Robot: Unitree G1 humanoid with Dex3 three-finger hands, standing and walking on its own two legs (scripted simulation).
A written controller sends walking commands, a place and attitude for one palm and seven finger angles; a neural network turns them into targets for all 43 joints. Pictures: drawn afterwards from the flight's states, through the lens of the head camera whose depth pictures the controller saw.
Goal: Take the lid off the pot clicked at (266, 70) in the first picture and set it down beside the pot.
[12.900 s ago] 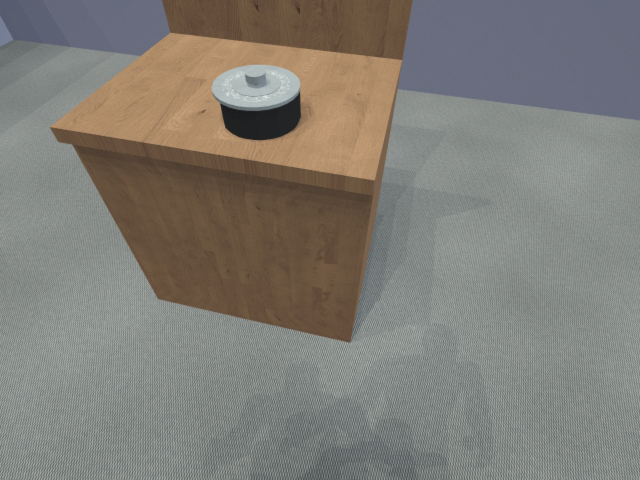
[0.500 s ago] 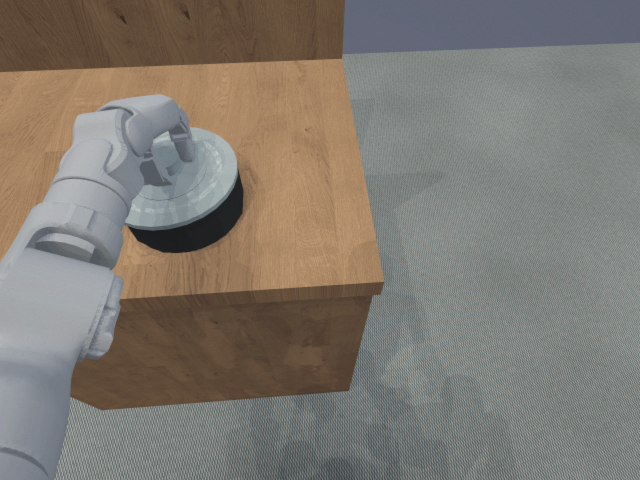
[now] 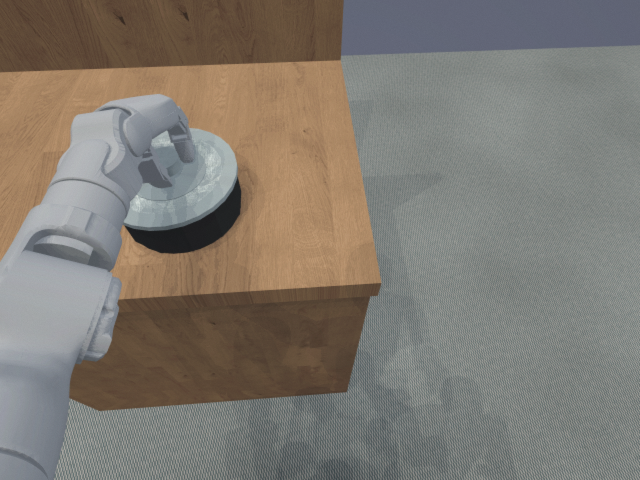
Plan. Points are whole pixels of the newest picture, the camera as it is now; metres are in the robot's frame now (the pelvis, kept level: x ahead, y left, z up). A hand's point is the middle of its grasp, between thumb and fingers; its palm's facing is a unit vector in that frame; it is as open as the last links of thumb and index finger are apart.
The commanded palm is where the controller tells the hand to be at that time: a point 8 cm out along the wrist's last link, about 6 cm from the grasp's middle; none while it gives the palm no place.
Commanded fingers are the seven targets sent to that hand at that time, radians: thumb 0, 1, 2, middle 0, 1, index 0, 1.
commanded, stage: close the fingers and squeeze the knob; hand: left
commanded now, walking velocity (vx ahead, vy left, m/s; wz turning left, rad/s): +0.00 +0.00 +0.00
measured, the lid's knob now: (163, 162) +0.52 +0.18 +0.09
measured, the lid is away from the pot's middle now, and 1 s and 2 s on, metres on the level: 0.01 0.01 0.01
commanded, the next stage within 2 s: lift the lid straight up in 0.26 s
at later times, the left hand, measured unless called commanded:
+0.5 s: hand (151, 164) +0.49 +0.18 +0.12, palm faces -0.42 -0.08 -0.90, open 7.0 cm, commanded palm +0.49 +0.19 +0.19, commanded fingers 0.00 0.86 0.67 -0.85 -1.11 -0.85 -1.08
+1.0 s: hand (136, 140) +0.49 +0.18 +0.15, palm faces -0.41 -0.09 -0.91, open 7.0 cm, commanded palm +0.50 +0.19 +0.23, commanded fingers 0.00 0.86 0.67 -0.85 -1.11 -0.85 -1.08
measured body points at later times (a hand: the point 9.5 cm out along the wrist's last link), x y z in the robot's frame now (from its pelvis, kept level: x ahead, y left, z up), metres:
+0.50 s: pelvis +0.00 +0.01 +0.00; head +0.06 +0.00 +0.45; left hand +0.51 +0.18 +0.17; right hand +0.01 -0.27 -0.14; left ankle -0.03 +0.11 -0.74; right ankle -0.02 -0.13 -0.74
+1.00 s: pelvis -0.01 +0.00 +0.00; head +0.06 -0.01 +0.45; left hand +0.51 +0.19 +0.20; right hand +0.00 -0.28 -0.13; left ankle -0.03 +0.11 -0.74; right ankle -0.02 -0.13 -0.74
